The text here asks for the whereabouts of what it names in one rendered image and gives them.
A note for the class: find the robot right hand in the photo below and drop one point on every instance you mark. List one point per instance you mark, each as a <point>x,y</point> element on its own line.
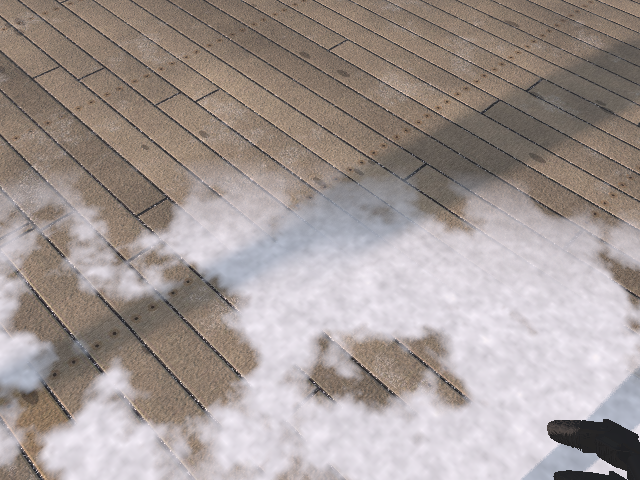
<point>611,442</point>

